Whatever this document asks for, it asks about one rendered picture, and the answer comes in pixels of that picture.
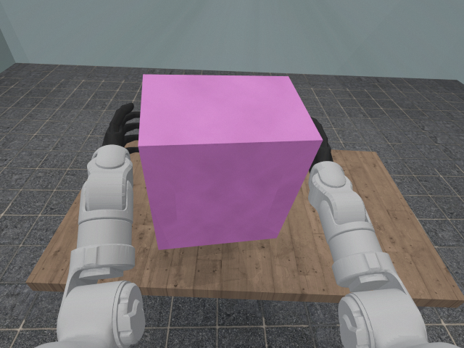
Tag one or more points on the right robot upper arm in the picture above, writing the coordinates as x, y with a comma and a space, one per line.
384, 318

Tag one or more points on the carton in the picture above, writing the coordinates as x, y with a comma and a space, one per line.
223, 156

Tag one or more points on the table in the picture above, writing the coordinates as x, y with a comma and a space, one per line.
296, 266

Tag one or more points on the robot left hand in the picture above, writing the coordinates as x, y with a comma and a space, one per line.
117, 129

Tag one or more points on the robot right hand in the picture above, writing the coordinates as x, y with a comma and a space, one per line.
324, 152

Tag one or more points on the robot right forearm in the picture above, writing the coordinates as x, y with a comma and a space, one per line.
359, 263

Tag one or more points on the robot left forearm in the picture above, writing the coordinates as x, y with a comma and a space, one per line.
105, 221

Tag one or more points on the left robot upper arm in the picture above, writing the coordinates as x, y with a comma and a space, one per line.
102, 315

